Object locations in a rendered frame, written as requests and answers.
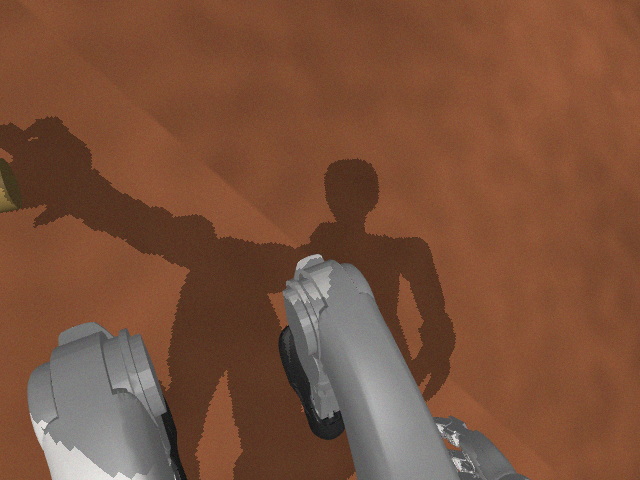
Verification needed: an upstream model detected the can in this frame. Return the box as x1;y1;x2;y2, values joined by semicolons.
0;158;22;212

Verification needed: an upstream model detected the left robot foot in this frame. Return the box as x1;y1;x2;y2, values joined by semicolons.
161;393;187;480

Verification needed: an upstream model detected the right robot hand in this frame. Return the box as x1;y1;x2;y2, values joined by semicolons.
433;416;517;480

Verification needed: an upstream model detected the right robot foot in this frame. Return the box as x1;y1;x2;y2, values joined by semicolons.
279;325;345;440

